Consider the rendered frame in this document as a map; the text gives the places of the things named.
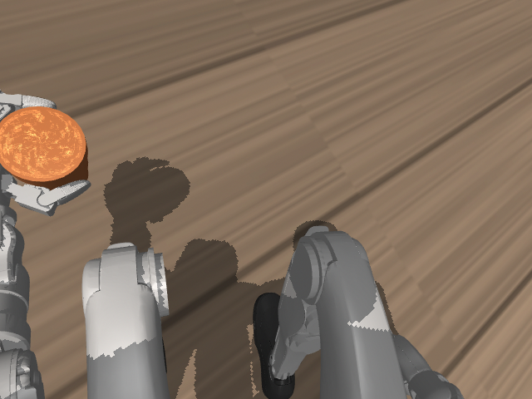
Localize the right robot foot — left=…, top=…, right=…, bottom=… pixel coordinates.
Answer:
left=253, top=293, right=295, bottom=399

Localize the left robot hand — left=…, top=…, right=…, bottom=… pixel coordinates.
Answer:
left=0, top=90, right=91, bottom=216

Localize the right robot arm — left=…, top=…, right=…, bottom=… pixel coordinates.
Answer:
left=408, top=371, right=464, bottom=399

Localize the left robot arm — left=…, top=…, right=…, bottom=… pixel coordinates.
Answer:
left=0, top=203, right=45, bottom=399

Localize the right robot hand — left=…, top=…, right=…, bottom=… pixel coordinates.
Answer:
left=391, top=330, right=432, bottom=396

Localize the cup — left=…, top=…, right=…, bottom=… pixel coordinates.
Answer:
left=0, top=106, right=88, bottom=190

